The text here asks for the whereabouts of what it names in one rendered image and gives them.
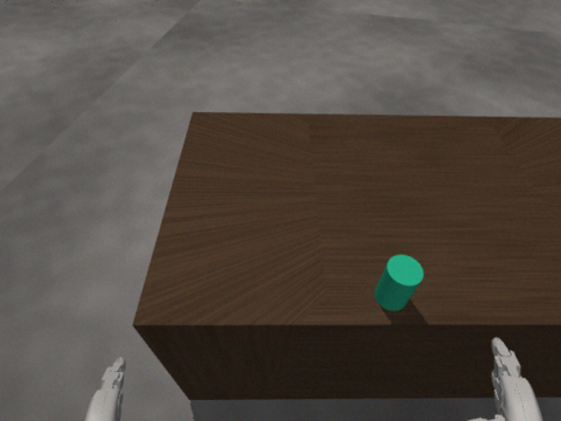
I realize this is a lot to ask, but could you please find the right robot hand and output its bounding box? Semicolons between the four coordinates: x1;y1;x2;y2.
467;337;543;421

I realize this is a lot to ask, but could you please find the can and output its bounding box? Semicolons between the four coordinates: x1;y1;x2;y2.
374;254;423;311

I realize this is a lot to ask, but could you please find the left robot hand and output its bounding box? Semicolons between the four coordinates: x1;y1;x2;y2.
85;357;125;421

